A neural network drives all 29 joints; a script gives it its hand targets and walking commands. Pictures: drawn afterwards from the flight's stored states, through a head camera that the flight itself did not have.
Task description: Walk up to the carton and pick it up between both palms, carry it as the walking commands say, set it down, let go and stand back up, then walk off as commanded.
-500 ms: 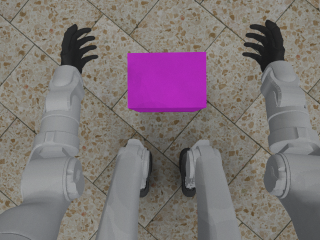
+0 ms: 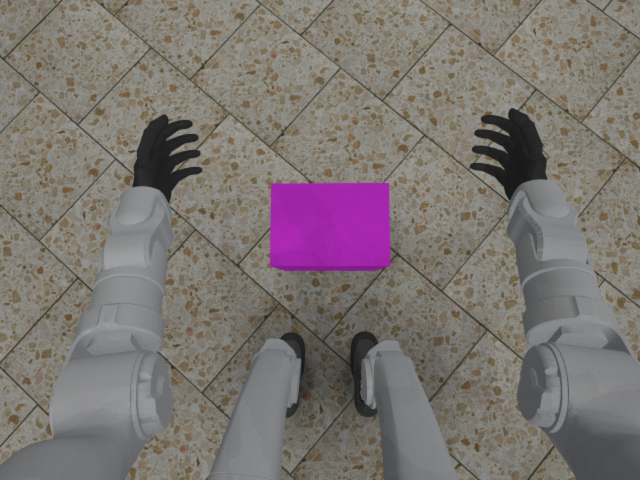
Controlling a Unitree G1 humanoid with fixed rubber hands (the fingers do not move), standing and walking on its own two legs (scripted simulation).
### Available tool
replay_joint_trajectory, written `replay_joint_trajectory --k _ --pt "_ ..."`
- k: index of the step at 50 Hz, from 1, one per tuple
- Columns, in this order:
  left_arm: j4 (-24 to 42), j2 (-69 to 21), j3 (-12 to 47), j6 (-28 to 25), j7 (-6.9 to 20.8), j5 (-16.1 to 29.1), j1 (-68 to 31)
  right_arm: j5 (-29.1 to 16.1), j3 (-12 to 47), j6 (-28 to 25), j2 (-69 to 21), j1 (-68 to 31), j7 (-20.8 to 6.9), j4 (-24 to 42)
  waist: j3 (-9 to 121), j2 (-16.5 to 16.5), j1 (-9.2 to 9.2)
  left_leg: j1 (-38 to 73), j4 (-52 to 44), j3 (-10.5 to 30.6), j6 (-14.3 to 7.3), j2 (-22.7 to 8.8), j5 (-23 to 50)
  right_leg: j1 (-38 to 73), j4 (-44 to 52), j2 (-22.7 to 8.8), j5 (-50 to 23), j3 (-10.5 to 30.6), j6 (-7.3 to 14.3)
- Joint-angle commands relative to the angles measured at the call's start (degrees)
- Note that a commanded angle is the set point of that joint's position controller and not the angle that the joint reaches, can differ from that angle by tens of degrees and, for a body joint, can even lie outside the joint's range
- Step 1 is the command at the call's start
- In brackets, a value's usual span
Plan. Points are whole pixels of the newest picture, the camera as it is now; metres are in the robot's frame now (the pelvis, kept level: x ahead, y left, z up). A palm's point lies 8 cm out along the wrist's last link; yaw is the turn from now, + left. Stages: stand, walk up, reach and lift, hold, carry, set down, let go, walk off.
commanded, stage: set down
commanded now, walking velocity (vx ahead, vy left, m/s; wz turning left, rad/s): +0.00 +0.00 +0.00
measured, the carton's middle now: (329, 233) +0.44 +0.01 -0.52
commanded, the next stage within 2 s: let go in 0.10 s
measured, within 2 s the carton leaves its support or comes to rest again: neither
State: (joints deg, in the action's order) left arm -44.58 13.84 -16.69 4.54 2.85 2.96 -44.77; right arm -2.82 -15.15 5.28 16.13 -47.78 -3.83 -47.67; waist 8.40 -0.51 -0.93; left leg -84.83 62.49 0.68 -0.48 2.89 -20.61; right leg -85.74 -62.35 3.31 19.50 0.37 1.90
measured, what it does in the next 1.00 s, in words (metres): rises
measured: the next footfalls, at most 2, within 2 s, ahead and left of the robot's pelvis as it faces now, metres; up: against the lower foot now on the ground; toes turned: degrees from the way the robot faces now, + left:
none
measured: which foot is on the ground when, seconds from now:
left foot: down 0.00-1.00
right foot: down 0.00-1.00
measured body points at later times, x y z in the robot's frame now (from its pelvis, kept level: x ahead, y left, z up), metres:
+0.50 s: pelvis +0.05 +0.01 +0.08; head +0.24 +0.00 +0.49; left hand +0.35 +0.24 -0.03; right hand +0.35 -0.23 -0.03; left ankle +0.05 +0.11 -0.62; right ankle +0.06 -0.09 -0.62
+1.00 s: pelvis +0.07 +0.00 +0.12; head +0.10 +0.00 +0.57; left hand +0.25 +0.24 +0.04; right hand +0.24 -0.24 +0.04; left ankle +0.05 +0.11 -0.62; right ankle +0.06 -0.09 -0.62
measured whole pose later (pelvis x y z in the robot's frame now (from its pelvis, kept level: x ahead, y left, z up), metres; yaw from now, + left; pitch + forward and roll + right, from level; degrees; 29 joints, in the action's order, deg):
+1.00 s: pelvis +0.07 +0.00 +0.12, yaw +0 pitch -3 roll +0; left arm -24.3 12.7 -2.7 5.8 4.4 0.2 12.6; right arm 0.1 -2.7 6.2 12.9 12.9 -3.9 -24.0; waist -5.5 0.6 0.1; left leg -6.8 26.4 2.3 -1.3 2.2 -16.7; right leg -7.3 -25.7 3.4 15.5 1.5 2.1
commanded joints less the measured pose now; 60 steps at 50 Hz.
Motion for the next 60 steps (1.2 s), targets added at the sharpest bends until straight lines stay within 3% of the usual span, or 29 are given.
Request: replay_joint_trajectory --k 1,7,11,14,18,23,28,34,39,43,46,60 --pt "3.47 5.3 -1.36 -2.08 0.03 -1.26 -9.09 1.11 -0.94 -2.08 4.94 -9.44 0.02 3.61 40.04 -0.49 -0.25 19.22 -7.02 0.71 2.16 -1.15 14.98 32.42 5.69 -1.49 -18.46 2.68 -2.66" --pt "1.92 5.5 -1.95 -2.78 -0.13 -3.5 -3.43 3.54 -1.33 -2.85 3.94 -3.02 1.03 3.71 42.94 -0.59 -0.02 24.19 -9.12 0.27 2.37 -0.32 18.08 39.78 7.72 -2.03 -23.98 2.72 -3.1" --pt "9.74 6.69 0.05 -2.88 0.02 -5.51 4.47 4.81 -0.46 -3.18 4.22 6.27 2.0 11.59 50.89 -0.16 0.35 32.11 -10.33 0.48 2.09 0.11 24.14 48.65 8.42 -1.53 -32.27 2.93 -3.09" --pt "15.88 7.12 2.45 -2.17 0.5 -5.06 11.71 5.11 1.28 -2.82 4.39 13.34 2.18 18.46 51.95 -0.56 0.74 38.52 -12.57 0.86 1.67 -0.03 27.08 53.51 10.78 -1.09 -33.3 3.14 -2.67" --pt "20.36 5.92 5.42 -2.09 0.7 -3.64 20.5 4.21 3.38 -2.85 3.19 21.65 1.77 22.3 44.14 0.95 0.77 47.37 -16.38 2.1 1.36 -0.88 28.22 53.98 15.36 -1.2 -28.55 3.24 -2.03" --pt "18.13 3.66 7.18 -3.94 0.54 -2.7 31.22 2.93 5.78 -4.71 1.14 32.35 1.21 20.56 28.38 1.42 0.09 53.65 -21.86 3.33 1.47 -2.13 26.78 54.57 20.97 -1.65 -23.17 3.31 -2.03" --pt "17.2 3.02 8.82 -5.59 0.1 -2.72 41.3 3.03 7.12 -6.37 0.8 42.67 1.4 20.35 18.37 0.72 0.4 60.38 -26.53 3.67 1.65 -2.55 26.49 60.55 26.1 -1.84 -23.28 3.36 -2.06" --pt "22.13 2.75 11.04 -6.26 -0.25 -2.7 52.76 2.37 9.21 -6.86 1.31 54.07 1.67 24.24 11.31 1.02 0.77 71.12 -32.34 3.69 1.66 -2.46 31.46 70.46 32.1 -1.24 -27.53 3.35 -2.26" --pt "25.25 2.49 11.85 -4.56 0.36 -2.86 57.36 2.32 10.58 -5.21 1.26 59.44 1.06 27.46 -0.29 1.17 0.59 73.18 -38.18 2.64 1.04 -2.55 25.28 77.38 37.36 -1.62 -23.67 2.84 -2.33" --pt "25.78 4.01 12.25 -2.16 1.23 -1.96 55.24 2.3 11.11 -2.57 1.78 58.19 0.36 29.11 -7.15 0.5 1.18 72.13 -39.88 1.71 0.71 -2.56 15.8 80.41 39.05 -2.33 -17.85 2.58 -2.25" --pt "26.04 4.36 12.35 -0.43 1.52 -2.27 54.8 2.75 10.79 -0.61 1.93 58.58 0.03 29.19 -9.64 0.49 1.19 73.9 -40.53 1.09 0.63 -2.46 12.62 81.93 39.95 -2.43 -14.81 2.36 -2.33" --pt "26.34 4.3 11.97 4.19 0.67 -4.01 54.99 3.85 10.96 2.75 1.85 58.36 0.54 30.18 -11.84 0.91 0.94 77.49 -39.88 2.01 0.15 -2.13 14.29 84.52 39.09 -2.42 -16.09 2.12 -2.79"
